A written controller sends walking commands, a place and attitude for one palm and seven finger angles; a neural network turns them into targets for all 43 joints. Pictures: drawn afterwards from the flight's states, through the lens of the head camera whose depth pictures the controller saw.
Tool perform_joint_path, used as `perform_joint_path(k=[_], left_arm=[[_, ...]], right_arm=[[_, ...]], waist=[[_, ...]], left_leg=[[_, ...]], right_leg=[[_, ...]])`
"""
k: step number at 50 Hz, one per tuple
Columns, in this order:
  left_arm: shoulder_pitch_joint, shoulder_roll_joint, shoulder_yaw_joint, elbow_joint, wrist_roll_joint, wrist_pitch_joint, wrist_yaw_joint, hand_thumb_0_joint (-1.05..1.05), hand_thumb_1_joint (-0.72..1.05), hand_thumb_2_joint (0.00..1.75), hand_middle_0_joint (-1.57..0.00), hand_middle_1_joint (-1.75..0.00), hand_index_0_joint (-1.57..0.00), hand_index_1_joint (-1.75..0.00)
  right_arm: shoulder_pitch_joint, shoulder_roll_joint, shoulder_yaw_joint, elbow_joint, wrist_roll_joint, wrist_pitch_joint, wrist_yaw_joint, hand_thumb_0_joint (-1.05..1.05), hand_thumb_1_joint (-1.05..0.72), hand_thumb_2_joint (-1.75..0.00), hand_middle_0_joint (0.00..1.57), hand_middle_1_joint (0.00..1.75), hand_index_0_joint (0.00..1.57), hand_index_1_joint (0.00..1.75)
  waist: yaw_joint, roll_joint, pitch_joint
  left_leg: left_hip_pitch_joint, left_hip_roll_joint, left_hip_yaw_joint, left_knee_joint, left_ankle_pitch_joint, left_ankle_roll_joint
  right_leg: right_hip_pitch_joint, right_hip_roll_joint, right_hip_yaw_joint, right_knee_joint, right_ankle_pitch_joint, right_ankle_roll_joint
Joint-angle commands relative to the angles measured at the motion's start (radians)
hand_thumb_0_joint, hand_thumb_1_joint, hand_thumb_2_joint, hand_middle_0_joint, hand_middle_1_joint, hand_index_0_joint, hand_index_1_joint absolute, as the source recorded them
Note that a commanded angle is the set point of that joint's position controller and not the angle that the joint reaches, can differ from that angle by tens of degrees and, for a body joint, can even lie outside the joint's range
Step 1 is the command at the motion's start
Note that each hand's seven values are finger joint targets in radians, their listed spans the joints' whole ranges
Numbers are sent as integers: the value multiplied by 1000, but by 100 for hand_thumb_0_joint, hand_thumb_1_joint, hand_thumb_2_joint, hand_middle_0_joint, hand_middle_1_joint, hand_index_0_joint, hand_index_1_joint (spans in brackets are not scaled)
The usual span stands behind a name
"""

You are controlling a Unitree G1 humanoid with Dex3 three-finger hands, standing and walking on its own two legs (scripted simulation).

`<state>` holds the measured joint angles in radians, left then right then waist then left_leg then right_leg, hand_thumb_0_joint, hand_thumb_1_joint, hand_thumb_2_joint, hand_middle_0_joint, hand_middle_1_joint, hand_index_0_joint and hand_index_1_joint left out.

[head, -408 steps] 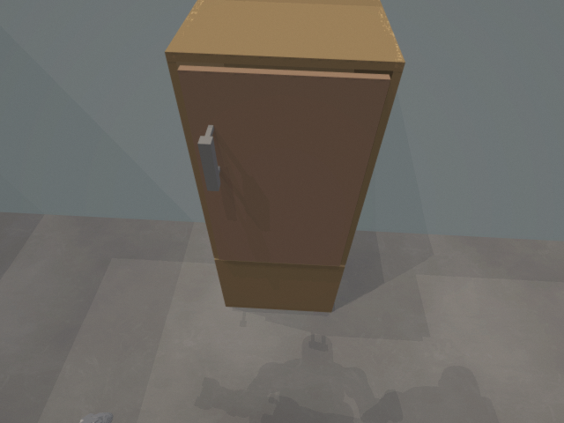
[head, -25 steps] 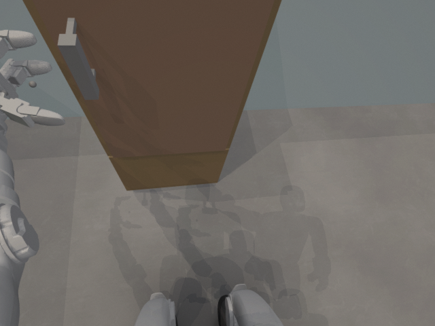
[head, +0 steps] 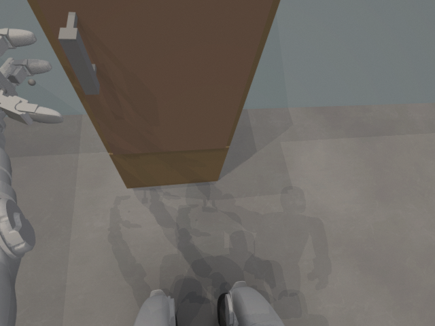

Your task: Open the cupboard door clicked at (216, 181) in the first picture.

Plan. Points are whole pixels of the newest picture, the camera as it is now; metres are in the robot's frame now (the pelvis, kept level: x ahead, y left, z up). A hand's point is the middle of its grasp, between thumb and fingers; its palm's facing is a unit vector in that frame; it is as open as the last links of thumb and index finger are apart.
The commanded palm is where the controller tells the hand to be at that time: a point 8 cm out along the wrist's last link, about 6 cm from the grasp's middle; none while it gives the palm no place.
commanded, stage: slide the fingers in behind the handle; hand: left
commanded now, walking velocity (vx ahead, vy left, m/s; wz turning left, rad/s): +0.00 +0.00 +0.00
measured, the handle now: (82, 55) +0.57 +0.20 +0.08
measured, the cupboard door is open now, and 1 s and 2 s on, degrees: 0 0 0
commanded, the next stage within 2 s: close the thumb around the handle in 1.58 s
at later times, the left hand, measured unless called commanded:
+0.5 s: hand (54, 77) +0.52 +0.24 +0.08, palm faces +0.05 -1.00 -0.01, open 14.0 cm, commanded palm +0.50 +0.26 +0.08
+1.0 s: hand (84, 78) +0.52 +0.19 +0.08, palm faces +0.05 -1.00 +0.00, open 14.0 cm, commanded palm +0.50 +0.23 +0.08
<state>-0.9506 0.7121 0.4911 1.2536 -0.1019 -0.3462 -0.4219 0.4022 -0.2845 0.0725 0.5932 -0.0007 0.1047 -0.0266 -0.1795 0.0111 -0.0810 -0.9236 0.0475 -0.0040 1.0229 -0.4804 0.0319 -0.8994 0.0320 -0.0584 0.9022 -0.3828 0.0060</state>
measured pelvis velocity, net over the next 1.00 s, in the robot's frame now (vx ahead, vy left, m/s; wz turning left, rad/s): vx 0.01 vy -0.01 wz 0.00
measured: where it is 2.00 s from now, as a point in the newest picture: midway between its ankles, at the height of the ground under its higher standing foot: outside the picture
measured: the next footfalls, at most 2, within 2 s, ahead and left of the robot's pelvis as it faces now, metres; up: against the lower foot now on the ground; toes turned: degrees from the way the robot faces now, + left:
none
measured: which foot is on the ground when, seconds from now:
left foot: down 0.00-1.00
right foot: down 0.00-1.00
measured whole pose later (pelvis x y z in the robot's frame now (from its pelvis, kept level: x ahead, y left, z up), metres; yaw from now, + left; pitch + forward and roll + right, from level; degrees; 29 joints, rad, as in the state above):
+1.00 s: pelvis +0.01 -0.01 +0.00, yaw +0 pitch +22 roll -3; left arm -0.94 0.53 0.42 1.20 -0.07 -0.37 -0.23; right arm 0.40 -0.26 0.05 0.59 -0.02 0.09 0.01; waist -0.18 0.03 -0.10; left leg -0.91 0.05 0.01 1.02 -0.49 0.03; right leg -0.90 0.03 -0.05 0.92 -0.40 0.00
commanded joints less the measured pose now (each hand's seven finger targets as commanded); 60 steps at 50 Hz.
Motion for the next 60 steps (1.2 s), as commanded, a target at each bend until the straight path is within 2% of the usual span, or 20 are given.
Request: perform_joint_path(k=[1, 2, 4, 6, 13, 14, 18, 20, 22, 24, 27, 32, 34, 36, 39, 47, 49, 52, 59, 60], left_arm=[[-449, 268, 2, -229, -18, -69, 5, 0, -50, 30, -30, -120, -30, -120], [-439, 289, 25, -242, -21, -76, 7, 0, -50, 30, -30, -120, -30, -120], [-466, 228, -23, -249, -24, -72, 9, 0, -50, 30, -30, -120, -30, -120], [-442, 256, 9, -206, -26, -55, 21, 0, -50, 30, -30, -120, -30, -120], [-450, 290, 38, -281, -1, -67, 68, 0, -50, 30, -30, -120, -30, -120], [-436, 243, 13, -285, -5, -70, 68, 0, -50, 30, -30, -120, -30, -120], [-394, 232, 15, -255, -12, -62, 70, 0, -50, 30, -30, -120, -30, -120], [-435, 198, -17, -275, -9, -62, 74, 0, -50, 30, -30, -120, -30, -120], [-421, 189, -4, -319, -15, -77, 82, 0, -50, 30, -30, -120, -30, -120], [-412, 114, -49, -318, -22, -78, 86, 0, -50, 30, -30, -120, -30, -120], [-406, 103, -42, -264, -30, -68, 100, 0, -50, 30, -30, -120, -30, -120], [-429, 128, -31, -288, 1, -81, 135, 0, -50, 30, -30, -120, -30, -120], [-412, 51, -91, -283, 5, -84, 137, 0, -50, 30, -30, -120, -30, -120], [-424, 45, -87, -285, -7, -85, 139, 0, -50, 30, -30, -120, -30, -120], [-434, 66, -56, -308, -17, -92, 148, 0, -50, 30, -30, -120, -30, -120], [-419, 96, -30, -265, 10, -93, 200, 0, -50, 30, -30, -120, -30, -120], [-449, 71, -63, -268, 18, -97, 200, 0, -50, 30, -30, -120, -30, -120], [-436, 100, -29, -300, 15, -116, 200, 0, -50, 30, -30, -120, -30, -120], [-425, -13, -97, -304, -6, -107, 192, 0, -50, 30, -30, -120, -30, -120], [-402, 10, -76, -280, -5, -101, 198, 0, -50, 30, -30, -120, -30, -120]], right_arm=[[186, -197, -78, -35, -10, -24, -21, 0, -90, -90, 20, 30, 20, 30], [191, -200, -80, -39, -12, -24, -21, 0, -90, -90, 20, 30, 20, 30], [190, -196, -81, -28, -13, -24, -16, 0, -90, -90, 20, 30, 20, 30], [195, -201, -79, -28, -12, -22, -15, 0, -90, -90, 20, 30, 20, 30], [208, -196, -82, -40, -20, -20, -8, 0, -90, -90, 20, 30, 20, 30], [206, -190, -84, -44, -20, -21, -3, 0, -90, -90, 20, 30, 20, 30], [205, -190, -84, -44, -15, -15, 1, 0, -90, -90, 20, 30, 20, 30], [206, -185, -86, -37, -14, -15, 2, 0, -90, -90, 20, 30, 20, 30], [214, -185, -94, -37, -19, -16, 3, 0, -90, -90, 20, 30, 20, 30], [211, -176, -97, -23, -19, -18, 9, 0, -90, -90, 20, 30, 20, 30], [212, -181, -96, -16, -18, -17, 7, 0, -90, -90, 20, 30, 20, 30], [210, -173, -95, -22, -23, -22, 11, 0, -90, -90, 20, 30, 20, 30], [199, -165, -94, -25, -20, -22, 17, 0, -90, -90, 20, 30, 20, 30], [197, -170, -100, -20, -19, -22, 18, 0, -90, -90, 20, 30, 20, 30], [193, -168, -100, -22, -20, -25, 16, 0, -90, -90, 20, 30, 20, 30], [187, -164, -95, -35, -20, -30, 18, 0, -90, -90, 20, 30, 20, 30], [181, -159, -92, -34, -18, -34, 18, 0, -90, -90, 20, 30, 20, 30], [189, -162, -97, -39, -22, -40, 19, 0, -90, -90, 20, 30, 20, 30], [188, -155, -105, -21, -19, -43, 23, 0, -90, -90, 20, 30, 20, 30], [191, -159, -104, -19, -19, -42, 22, 0, -90, -90, 20, 30, 20, 30]], waist=[[-24, 207, -480], [-11, 220, -503], [-31, 243, -502], [-24, 187, -466], [-5, 211, -539], [-7, 230, -550], [-11, 166, -502], [-21, 200, -480], [-9, 230, -534], [-17, 239, -529], [-25, 158, -465], [-14, 179, -492], [-21, 188, -488], [-24, 164, -487], [-13, 182, -536], [-9, 110, -484], [-19, 138, -473], [-3, 137, -543], [-11, 153, -525], [-8, 127, -496]], left_leg=[[368, -12, -60, -106, 428, -9], [392, -11, -67, -103, 468, -14], [428, -5, -74, -101, 477, -19], [373, -7, -70, -107, 441, -13], [402, -7, -69, -103, 508, -16], [420, -8, -64, -99, 526, -17], [366, -8, -53, -104, 500, -8], [384, -9, -57, -112, 489, -11], [461, -3, -67, -105, 577, -19], [501, 2, -74, -102, 608, -28], [433, -3, -71, -108, 550, -17], [414, -12, -63, -103, 543, -15], [436, -10, -67, -104, 553, -21], [433, -10, -66, -104, 528, -20], [444, -13, -63, -100, 555, -21], [329, -25, -40, -103, 456, -4], [321, -27, -38, -105, 437, -5], [345, -28, -38, -99, 466, -5], [385, -26, -39, -107, 473, -10], [365, -25, -39, -111, 459, -9]], right_leg=[[162, 27, 23, -63, 260, -25], [162, 27, 18, -54, 275, -32], [112, 28, 10, -57, 256, -27], [140, 30, 11, -63, 249, -26], [177, 31, 12, -49, 302, -27], [174, 32, 12, -49, 314, -27], [200, 34, 16, -57, 332, -23], [178, 34, 12, -61, 313, -24], [164, 36, 8, -56, 334, -30], [126, 37, 1, -61, 321, -27], [141, 37, 1, -65, 316, -27], [174, 31, 10, -53, 339, -29], [148, 31, 6, -53, 327, -26], [152, 32, 7, -59, 317, -25], [181, 29, 10, -49, 350, -26], [242, 26, 27, -51, 353, -23], [231, 23, 30, -52, 343, -21], [267, 25, 34, -43, 372, -24], [230, 26, 24, -58, 360, -24], [230, 26, 22, -62, 350, -24]])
